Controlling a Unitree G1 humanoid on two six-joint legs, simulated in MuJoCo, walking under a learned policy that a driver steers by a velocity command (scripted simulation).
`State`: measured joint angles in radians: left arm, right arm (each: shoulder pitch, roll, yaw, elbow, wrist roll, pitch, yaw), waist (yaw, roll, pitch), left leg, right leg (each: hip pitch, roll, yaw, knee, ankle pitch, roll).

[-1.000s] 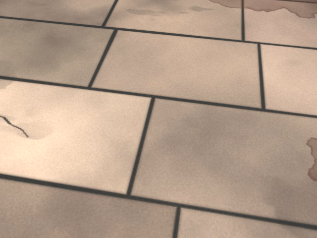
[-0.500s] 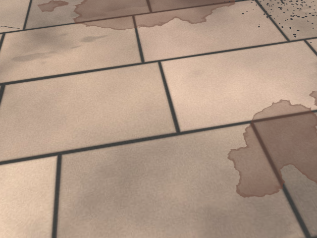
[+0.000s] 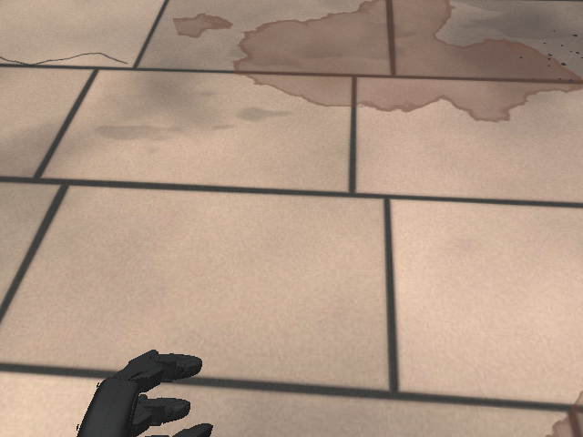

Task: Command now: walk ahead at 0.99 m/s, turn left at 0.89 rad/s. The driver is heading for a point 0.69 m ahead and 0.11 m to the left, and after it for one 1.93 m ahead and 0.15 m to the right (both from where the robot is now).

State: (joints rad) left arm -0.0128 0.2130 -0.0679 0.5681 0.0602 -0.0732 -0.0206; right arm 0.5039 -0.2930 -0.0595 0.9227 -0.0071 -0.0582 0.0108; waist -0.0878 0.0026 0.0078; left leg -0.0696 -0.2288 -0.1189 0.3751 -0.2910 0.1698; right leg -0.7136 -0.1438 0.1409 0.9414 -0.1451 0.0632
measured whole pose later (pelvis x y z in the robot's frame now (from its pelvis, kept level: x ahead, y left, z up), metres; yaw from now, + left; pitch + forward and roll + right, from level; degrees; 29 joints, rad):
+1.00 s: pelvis +0.76 +0.13 -0.01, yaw +29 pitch +1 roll +1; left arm 0.18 0.28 0.06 0.70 -0.01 -0.06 -0.04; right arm 0.17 -0.26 -0.04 0.80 0.00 -0.03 -0.06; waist -0.03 -0.03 0.07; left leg -0.05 -0.08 0.20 0.46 -0.42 0.09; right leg -0.62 -0.03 -0.07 0.64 0.02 0.00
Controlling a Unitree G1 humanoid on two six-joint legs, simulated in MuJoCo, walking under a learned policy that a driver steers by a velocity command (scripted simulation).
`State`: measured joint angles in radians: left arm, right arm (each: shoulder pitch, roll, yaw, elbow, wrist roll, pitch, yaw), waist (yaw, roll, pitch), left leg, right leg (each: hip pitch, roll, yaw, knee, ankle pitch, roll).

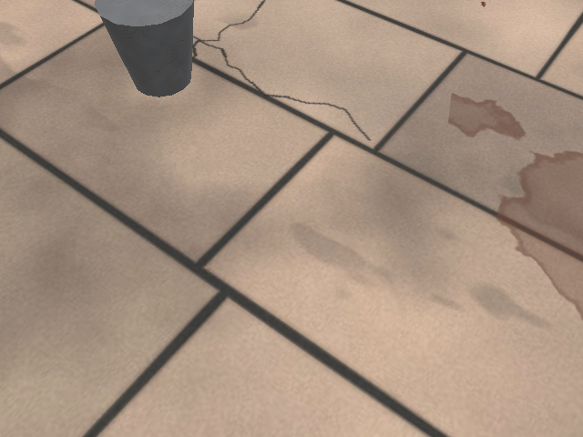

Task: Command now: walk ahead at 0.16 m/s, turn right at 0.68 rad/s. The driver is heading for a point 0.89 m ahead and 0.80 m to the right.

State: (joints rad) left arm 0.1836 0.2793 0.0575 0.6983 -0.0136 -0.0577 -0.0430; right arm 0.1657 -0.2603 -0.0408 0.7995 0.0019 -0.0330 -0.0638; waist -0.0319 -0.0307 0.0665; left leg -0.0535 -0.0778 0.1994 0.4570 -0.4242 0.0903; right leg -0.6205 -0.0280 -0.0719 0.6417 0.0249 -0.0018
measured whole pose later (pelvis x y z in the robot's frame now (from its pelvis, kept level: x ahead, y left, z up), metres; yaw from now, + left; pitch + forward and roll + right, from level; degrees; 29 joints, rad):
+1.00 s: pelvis +0.14 +0.02 +0.00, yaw -57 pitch +2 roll +2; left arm 0.17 0.32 0.09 0.54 -0.02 0.08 -0.01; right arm 0.11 -0.32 -0.11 0.72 0.00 0.01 -0.01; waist -0.01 0.02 0.07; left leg -0.35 0.15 0.17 0.78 -0.45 -0.07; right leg -0.36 -0.03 -0.03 0.64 -0.32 -0.02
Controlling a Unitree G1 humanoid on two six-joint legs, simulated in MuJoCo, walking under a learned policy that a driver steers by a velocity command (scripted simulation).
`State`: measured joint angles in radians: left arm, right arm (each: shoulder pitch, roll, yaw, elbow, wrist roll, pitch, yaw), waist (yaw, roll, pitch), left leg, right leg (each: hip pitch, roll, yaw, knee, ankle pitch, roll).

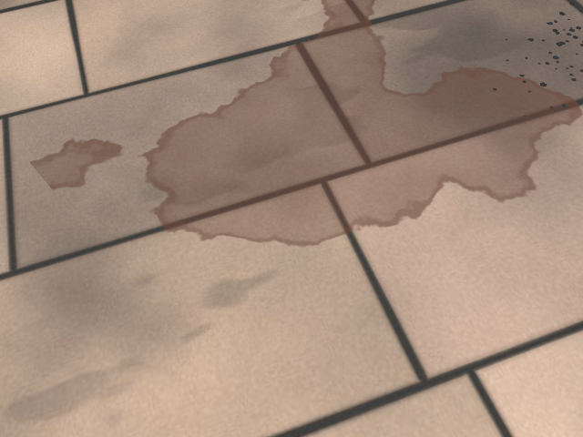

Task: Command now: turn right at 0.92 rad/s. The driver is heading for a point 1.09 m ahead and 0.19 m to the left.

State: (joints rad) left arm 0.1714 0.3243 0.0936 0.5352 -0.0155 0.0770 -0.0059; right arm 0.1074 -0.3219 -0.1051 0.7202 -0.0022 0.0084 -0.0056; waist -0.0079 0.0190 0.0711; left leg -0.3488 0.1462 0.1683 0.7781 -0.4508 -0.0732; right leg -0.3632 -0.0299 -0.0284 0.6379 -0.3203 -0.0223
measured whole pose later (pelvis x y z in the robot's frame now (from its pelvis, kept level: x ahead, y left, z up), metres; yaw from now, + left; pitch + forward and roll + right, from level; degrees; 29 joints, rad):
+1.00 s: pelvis +0.08 +0.00 +0.01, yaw +25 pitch +2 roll -1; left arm 0.20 0.29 0.07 0.72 0.01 -0.04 -0.01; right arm 0.15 -0.30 -0.05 0.60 0.02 0.03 -0.03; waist 0.02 0.03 -0.02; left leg -0.35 -0.12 -0.22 0.81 -0.50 0.02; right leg -0.28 0.06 0.06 0.51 -0.26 -0.02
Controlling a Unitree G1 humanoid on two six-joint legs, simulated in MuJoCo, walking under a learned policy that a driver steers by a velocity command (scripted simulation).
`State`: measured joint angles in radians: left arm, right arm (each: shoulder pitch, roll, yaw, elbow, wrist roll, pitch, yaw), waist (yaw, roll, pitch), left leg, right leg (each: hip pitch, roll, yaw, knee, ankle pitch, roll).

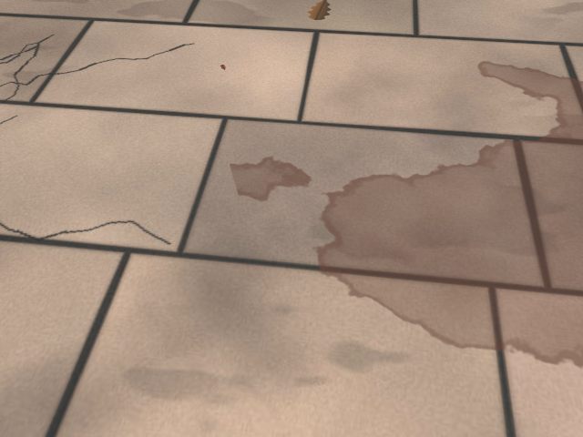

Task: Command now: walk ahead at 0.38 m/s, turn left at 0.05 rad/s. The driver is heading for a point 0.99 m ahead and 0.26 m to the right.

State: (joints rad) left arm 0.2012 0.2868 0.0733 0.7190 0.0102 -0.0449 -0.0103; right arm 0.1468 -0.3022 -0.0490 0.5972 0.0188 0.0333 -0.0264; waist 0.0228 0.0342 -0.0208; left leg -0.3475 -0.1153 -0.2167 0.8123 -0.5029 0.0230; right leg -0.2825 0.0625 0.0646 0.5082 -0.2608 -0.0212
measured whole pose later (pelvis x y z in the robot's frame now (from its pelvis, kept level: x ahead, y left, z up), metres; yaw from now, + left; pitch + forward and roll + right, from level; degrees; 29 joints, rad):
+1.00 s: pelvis +0.49 -0.21 +0.01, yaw -27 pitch +0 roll -1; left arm 0.21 0.24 0.04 0.80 0.01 -0.09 0.02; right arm 0.22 -0.29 -0.06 0.74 0.03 -0.06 0.00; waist 0.02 0.02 0.09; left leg -0.69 0.09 -0.02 0.89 -0.04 -0.03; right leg -0.05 0.10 -0.17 0.31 -0.28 -0.12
